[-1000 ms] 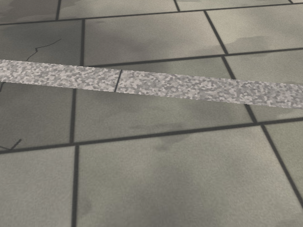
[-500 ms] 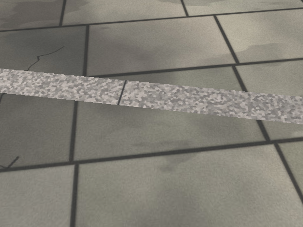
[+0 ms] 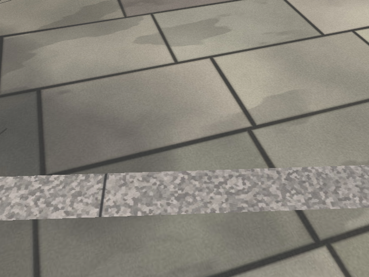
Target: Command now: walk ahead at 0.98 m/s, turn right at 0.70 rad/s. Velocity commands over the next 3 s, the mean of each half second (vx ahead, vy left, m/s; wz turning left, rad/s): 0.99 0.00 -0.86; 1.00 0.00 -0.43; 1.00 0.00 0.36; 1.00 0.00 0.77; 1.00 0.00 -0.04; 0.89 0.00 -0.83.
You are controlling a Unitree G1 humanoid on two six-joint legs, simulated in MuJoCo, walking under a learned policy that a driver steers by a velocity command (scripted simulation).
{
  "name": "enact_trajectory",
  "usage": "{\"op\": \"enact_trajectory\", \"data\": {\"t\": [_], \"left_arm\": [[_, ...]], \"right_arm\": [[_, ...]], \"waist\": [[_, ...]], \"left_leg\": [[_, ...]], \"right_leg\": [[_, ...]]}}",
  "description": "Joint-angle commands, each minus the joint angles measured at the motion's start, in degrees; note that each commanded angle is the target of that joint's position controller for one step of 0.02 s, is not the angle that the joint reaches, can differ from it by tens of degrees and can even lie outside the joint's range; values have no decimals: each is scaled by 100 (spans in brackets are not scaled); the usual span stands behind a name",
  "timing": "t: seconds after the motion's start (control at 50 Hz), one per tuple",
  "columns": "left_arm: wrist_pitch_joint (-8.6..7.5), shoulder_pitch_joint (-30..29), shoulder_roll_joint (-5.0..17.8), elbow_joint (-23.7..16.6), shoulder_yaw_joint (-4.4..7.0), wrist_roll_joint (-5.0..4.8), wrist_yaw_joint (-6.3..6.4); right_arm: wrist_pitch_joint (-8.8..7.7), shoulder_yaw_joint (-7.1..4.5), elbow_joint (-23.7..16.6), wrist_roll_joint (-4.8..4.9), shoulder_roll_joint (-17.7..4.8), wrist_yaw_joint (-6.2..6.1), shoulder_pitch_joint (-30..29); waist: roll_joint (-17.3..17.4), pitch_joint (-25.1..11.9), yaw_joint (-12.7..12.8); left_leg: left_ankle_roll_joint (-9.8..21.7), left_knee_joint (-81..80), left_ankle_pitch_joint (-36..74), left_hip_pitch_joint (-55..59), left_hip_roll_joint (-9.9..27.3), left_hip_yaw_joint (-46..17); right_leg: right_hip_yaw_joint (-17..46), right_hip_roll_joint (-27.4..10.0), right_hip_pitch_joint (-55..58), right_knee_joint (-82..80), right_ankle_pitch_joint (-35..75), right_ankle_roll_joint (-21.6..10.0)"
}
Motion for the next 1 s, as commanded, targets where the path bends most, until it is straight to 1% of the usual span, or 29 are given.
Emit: {"op": "enact_trajectory", "data": {"t": [0.02, 0.06, 0.1, 0.14, 0.18, 0.22, 0.24, 0.26, 0.28, 0.3, 0.32, 0.36, 0.38, 0.4, 0.44, 0.52, 0.58, 0.62, 0.64, 0.66, 0.68, 0.7, 0.72, 0.74, 0.76, 0.82, 0.9, 0.94, 1.0], "left_arm": [[28, -339, 84, -342, -24, -64, -70], [-19, -785, 115, -445, -34, -47, -104], [-73, -1118, 62, -599, -95, -19, -160], [-84, -1071, 206, -571, -76, -8, -183], [-29, -247, 520, -347, 24, -19, -147], [14, 2024, 1075, 311, 312, -18, -15], [72, 2614, 1267, 441, 551, -262, 116], [58, 1806, 1446, 475, 513, -186, 171], [63, 1442, 1817, 232, 567, 3, 161], [54, 1390, 1376, 158, 517, 84, 239], [29, 1206, 979, 252, 422, 98, 264], [-164, 862, 990, 125, 380, 36, 297], [-259, 791, 892, 121, 321, -4, 306], [-333, 682, 947, 75, 322, -26, 282], [-428, 891, 1084, 85, 370, -19, 263], [-406, 1368, 1235, 126, 478, -111, 175], [-403, 1492, 1196, 175, 473, -98, 225], [-427, 1446, 1417, 216, 491, -18, 250], [-437, 1204, 1574, 203, 512, 41, 231], [-484, 895, 1290, 99, 436, 97, 226], [-522, 1574, 294, -118, 194, -146, 205], [-518, 1731, 452, -108, 86, -141, 218], [-445, 1045, 745, -106, 127, -32, 241], [-420, 567, 802, -197, 111, 59, 182], [-394, 206, 758, -322, 97, 126, 119], [-261, 42, 419, -569, -37, 204, -12], [-260, -951, 491, -1072, -162, 216, -78], [-278, -1342, 431, -1156, -245, 170, -164], [-317, -1773, 366, -1252, -317, 127, -182]], "right_arm": [[-211, 22, -331, 24, -222, 9, -373], [-198, 58, -200, 50, -243, -72, 12], [-176, 77, -132, 57, -397, -192, 110], [-125, 58, -130, 64, -679, -346, 210], [12, -40, -217, 31, -1064, -531, -29], [203, -155, -481, -94, -1343, -554, -790], [261, -263, -613, -10, -1459, -446, -1402], [122, 96, -963, -183, -185, -259, -1368], [-12, 171, -1608, 27, -113, -227, -1123], [-204, 221, -1663, -83, -395, -171, -1280], [-222, 167, -1645, -100, -620, -136, -1538], [-7, 220, -1556, -330, -594, -142, -1407], [145, 240, -1584, -363, -569, -126, -1472], [240, 267, -1624, -369, -507, -102, -1616], [263, 323, -1987, -246, -496, -48, -2363], [235, 399, -2263, -39, -385, 4, -3114], [171, 360, -2307, -53, -498, -15, -3126], [125, 167, -2021, -70, -894, -102, -2175], [106, 42, -1765, -41, -1111, -181, -1165], [100, -98, -1490, -98, -1410, -299, 82], [67, -245, -1358, -371, -1975, -297, 526], [110, -287, -1324, -240, -1818, -169, 112], [124, -205, -1444, -194, -1228, -115, -582], [122, -143, -1382, -164, -905, -80, -800], [106, -99, -1225, -182, -754, -74, -694], [-23, 16, -715, -72, -463, -51, -229], [-129, -1, -526, 47, -692, -31, -93], [-146, 10, -487, 114, -723, -4, -84], [-169, -16, -258, 136, -982, 3, 314]], "waist": [[379, 891, 213], [164, 886, 58], [265, 898, 93], [520, 541, 194], [857, -5, 734], [898, -878, 1835], [-28, -1036, 2375], [-1013, -260, 1087], [-878, -1388, 691], [55, -860, 645], [831, -98, 354], [953, 412, -102], [1033, 557, -213], [1050, 561, -222], [702, 731, 13], [101, 334, 610], [-150, 164, 682], [-173, -468, 228], [-149, -968, -413], [-60, -1513, -1044], [1832, -2298, -565], [2261, -2249, -324], [1180, -1120, -277], [403, -658, -252], [184, -393, -228], [634, 3, 55], [594, 556, 142], [438, 541, 95], [482, 761, 2]], "left_leg": [[-492, -1721, 1754, -1105, 1233, -235], [-582, -1672, 3092, -488, 1112, 148], [-663, -1543, 4518, -14, 1230, 417], [-770, -911, 6868, 599, 1348, 555], [-767, 289, 8506, 972, 1625, 512], [-582, 3181, 8490, 108, 1822, 211], [-540, 6083, 4797, -967, 833, 267], [-467, 7752, -1017, -3430, 168, -289], [-687, 8367, -1234, -4784, 80, -1583], [-533, 7405, -776, -5113, 432, -1935], [-513, 6608, -421, -4819, 738, -1926], [-683, 5781, -346, -4120, 1021, -1878], [-801, 5358, -308, -3770, 1157, -1795], [-872, 4868, -48, -3450, 1219, -1615], [-989, 3602, 747, -3100, 1261, -1432], [-812, 1780, 2241, -2551, 812, -1251], [-589, 879, 2354, -2124, 658, -1239], [-394, 825, 1569, -1185, 330, -1159], [-288, 832, 1170, -181, 350, -1075], [-161, 1202, 239, 1240, 914, -1615], [460, 506, -1791, 2822, 2616, -4668], [739, -641, -2881, 2612, 2879, -6782], [686, -734, -2955, 1709, 2598, -5783], [632, -679, -1999, 958, 2335, -4824], [523, -687, -1214, 449, 2068, -4142], [428, -968, -316, -183, 1758, -3273], [468, -1642, 991, -559, 1598, -2193], [317, -2021, 1712, -900, 1228, -1474], [310, -2243, 3322, -513, 1502, -1195]], "right_leg": [[-213, -45, 93, -719, 939, -61], [-718, 183, -8, -1401, 1183, -143], [-1083, 306, 283, -2387, 1301, -257], [-1495, 741, 956, -2947, 1280, -389], [-1586, 1085, 1914, -3103, 770, -492], [-1001, 1148, 4159, -3230, -255, -901], [-286, 844, 5300, -4231, -357, -1247], [894, 292, 5456, -3257, 732, -1398], [3608, -661, 6501, -4342, -608, -2661], [4604, -1020, 5784, -5812, -2489, -2356], [4091, -795, 4736, -6182, -2981, -1886], [3435, -355, 3274, -6232, -2148, -1639], [3007, -94, 2591, -6297, -1957, -1545], [2557, 229, 2159, -6389, -1709, -1422], [2228, 442, 1739, -6445, -652, -1362], [2001, 644, 2657, -5984, 908, -904], [1989, 366, 3540, -5625, 1762, -646], [1911, 231, 4208, -4483, 3535, -431], [1706, 340, 4032, -3325, 3765, -316], [1500, 548, 3029, -1635, 2861, -234], [950, 1342, 1108, 536, -1296, 15], [840, 1256, 143, 1140, -1959, -49], [697, 803, -185, 1121, -1364, -68], [610, 622, -51, 805, -1028, -32], [623, 520, 69, 526, -1038, -31], [760, 392, 48, -28, -1215, 27], [398, 259, -332, -1446, -294, 175], [-279, 302, 546, -2551, 530, 164], [-617, 327, 1287, -3430, 940, -48]]}}
Next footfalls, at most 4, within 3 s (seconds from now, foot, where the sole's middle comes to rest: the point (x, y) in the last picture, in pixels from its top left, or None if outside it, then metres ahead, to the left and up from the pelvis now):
0.24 right None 0.39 -0.05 -0.77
0.66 left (195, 201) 0.85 -0.03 -0.77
1.12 right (284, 160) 1.06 -0.45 -0.77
1.56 left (289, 98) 1.49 -0.56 -0.77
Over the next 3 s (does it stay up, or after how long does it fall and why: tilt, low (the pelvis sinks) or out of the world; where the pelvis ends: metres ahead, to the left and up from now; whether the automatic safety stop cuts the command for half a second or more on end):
stays up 2.56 -0.82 -0.02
